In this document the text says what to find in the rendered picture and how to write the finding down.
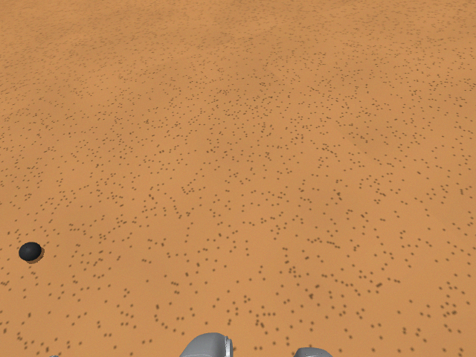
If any ball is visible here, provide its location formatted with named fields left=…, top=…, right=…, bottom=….
left=19, top=242, right=42, bottom=261

